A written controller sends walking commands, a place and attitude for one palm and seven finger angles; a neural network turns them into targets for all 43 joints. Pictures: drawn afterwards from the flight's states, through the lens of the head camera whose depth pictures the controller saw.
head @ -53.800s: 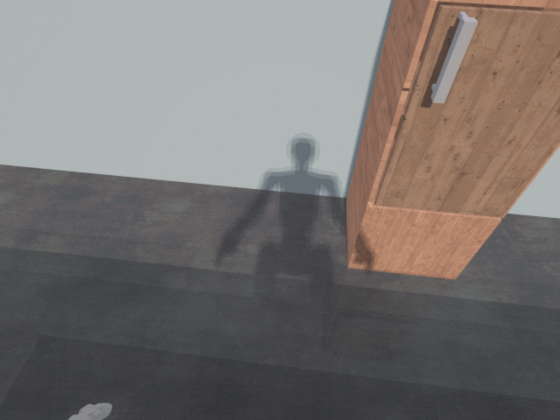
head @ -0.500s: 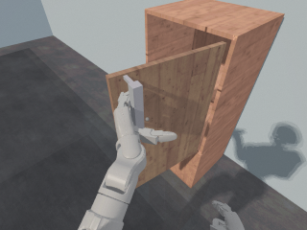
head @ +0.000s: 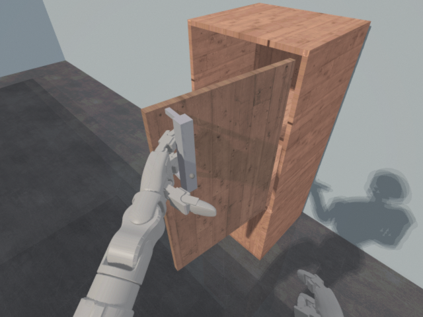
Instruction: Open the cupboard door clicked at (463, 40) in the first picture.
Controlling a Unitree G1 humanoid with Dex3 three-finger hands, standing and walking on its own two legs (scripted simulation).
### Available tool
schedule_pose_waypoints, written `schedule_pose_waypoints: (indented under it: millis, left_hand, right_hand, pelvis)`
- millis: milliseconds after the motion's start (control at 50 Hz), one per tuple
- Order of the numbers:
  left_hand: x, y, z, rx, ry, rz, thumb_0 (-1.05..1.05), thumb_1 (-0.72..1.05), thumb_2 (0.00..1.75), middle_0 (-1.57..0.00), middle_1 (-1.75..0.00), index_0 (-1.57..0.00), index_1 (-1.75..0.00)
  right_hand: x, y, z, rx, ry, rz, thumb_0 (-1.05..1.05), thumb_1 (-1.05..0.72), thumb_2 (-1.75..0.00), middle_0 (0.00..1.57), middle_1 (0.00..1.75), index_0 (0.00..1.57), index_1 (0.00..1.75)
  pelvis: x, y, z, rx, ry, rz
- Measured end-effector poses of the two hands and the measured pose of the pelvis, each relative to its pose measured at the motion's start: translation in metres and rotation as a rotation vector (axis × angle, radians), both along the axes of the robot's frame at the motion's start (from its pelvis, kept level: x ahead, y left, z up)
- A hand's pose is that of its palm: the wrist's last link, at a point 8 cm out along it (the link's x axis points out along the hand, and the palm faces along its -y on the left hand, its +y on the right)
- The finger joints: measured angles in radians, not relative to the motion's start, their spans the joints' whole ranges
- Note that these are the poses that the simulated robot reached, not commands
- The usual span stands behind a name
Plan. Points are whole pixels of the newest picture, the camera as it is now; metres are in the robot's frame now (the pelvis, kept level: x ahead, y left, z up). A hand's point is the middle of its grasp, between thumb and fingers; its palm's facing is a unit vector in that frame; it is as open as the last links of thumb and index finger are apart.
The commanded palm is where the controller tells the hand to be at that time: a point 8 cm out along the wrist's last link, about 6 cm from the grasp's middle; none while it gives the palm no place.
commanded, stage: slide the hand sideways off the handle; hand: left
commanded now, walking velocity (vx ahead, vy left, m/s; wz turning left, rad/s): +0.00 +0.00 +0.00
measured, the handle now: (180, 151) +0.38 +0.10 +0.16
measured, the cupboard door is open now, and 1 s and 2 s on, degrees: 83 82 82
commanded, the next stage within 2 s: draw the hand back to the body in 0.76 s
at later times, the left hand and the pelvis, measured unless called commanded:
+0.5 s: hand (161, 194) +0.27 +0.11 +0.15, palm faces -0.01 -1.00 -0.03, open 16.1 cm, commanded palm +0.24 +0.18 +0.15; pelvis +0.05 -0.03 +0.00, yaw -1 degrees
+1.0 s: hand (134, 205) +0.25 +0.15 +0.15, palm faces +0.02 -1.00 -0.05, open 16.3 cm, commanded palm +0.22 +0.21 +0.16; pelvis +0.04 -0.02 +0.00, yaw +1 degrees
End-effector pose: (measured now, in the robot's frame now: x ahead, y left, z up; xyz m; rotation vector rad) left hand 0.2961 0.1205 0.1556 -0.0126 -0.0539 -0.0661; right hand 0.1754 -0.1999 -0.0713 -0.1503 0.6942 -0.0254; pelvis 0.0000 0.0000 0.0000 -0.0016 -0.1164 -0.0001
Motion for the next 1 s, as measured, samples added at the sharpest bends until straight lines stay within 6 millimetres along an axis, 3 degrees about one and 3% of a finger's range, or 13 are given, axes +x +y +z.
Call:
schedule_pose_waypoints:
  millis: [140, 560, 740, 1000]
  left_hand:
    - [-0.008, 0.006, -0.001, 0.004, 0.001, 0.002, -0.01, -0.5, 0.3, -0.2, -0.34, -0.18, -0.33]
    - [-0.05, 0.054, -0.006, 0.054, 0.009, 0.073, -0.01, -0.5, 0.3, -0.24, -0.34, -0.2, -0.32]
    - [-0.069, 0.088, -0.007, 0.075, 0.003, 0.142, -0.01, -0.5, 0.3, -0.18, -0.31, -0.17, -0.31]
    - [-0.069, 0.086, -0.007, 0.06, -0.02, 0.086, -0.01, -0.51, 0.3, -0.15, -0.3, -0.16, -0.3]
  right_hand:
    - [0.009, -0.012, 0.007, -0.005, -0.01, -0.017, 0.01, -0.9, -0.9, 0.21, 0.3, 0.2, 0.3]
    - [0.06, -0.041, 0.015, -0.014, -0.107, -0.017, 0.01, -0.9, -0.9, 0.2, 0.3, 0.2, 0.3]
    - [0.063, -0.045, 0.011, -0.029, -0.135, 0.0, 0.01, -0.9, -0.9, 0.21, 0.3, 0.2, 0.3]
    - [0.053, -0.033, 0.012, -0.032, -0.181, 0.002, 0.01, -0.9, -0.9, 0.21, 0.3, 0.2, 0.3]
  pelvis:
    - [0.01, -0.009, 0.003, -0.003, 0.002, -0.015]
    - [0.049, -0.03, 0.001, 0.0, 0.04, -0.006]
    - [0.052, -0.032, -0.002, -0.004, 0.046, 0.014]
    - [0.041, -0.022, -0.003, -0.007, 0.044, 0.018]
